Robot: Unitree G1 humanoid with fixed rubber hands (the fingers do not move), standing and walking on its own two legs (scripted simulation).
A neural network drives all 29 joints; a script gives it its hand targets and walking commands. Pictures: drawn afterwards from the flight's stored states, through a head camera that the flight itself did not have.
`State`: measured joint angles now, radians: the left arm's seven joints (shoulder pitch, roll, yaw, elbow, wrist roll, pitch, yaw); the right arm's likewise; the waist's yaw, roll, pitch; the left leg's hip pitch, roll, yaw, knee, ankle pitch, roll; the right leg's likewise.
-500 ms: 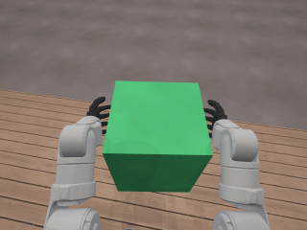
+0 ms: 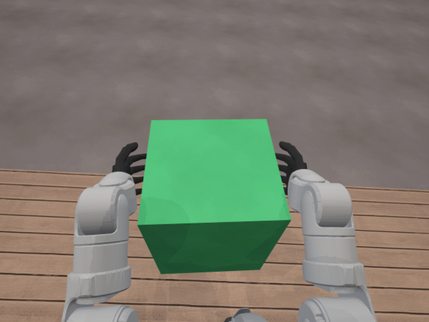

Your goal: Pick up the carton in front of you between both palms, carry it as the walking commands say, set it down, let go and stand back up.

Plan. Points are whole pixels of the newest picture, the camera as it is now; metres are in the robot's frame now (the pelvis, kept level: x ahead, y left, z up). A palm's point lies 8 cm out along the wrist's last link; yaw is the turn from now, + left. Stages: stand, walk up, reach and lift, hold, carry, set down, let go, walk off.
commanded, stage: carry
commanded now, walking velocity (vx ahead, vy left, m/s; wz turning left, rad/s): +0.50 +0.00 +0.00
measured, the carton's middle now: (210, 201) +0.36 -0.02 +0.03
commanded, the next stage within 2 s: none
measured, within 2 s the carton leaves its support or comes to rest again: neither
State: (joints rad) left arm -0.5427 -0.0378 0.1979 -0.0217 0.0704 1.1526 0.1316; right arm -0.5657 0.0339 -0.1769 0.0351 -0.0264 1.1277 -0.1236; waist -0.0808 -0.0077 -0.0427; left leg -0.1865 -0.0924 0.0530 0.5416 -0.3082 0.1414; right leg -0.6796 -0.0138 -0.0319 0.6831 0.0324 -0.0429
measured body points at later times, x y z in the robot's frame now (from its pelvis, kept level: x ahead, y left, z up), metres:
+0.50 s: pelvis +0.29 -0.03 -0.04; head +0.33 -0.04 +0.41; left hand +0.65 +0.15 +0.06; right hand +0.67 -0.15 +0.05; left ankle +0.41 +0.13 -0.72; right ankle +0.21 -0.07 -0.77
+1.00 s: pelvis +0.59 +0.01 -0.09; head +0.63 +0.02 +0.36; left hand +0.96 +0.14 -0.02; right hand +0.94 -0.17 -0.01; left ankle +0.54 +0.04 -0.82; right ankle +0.68 -0.15 -0.76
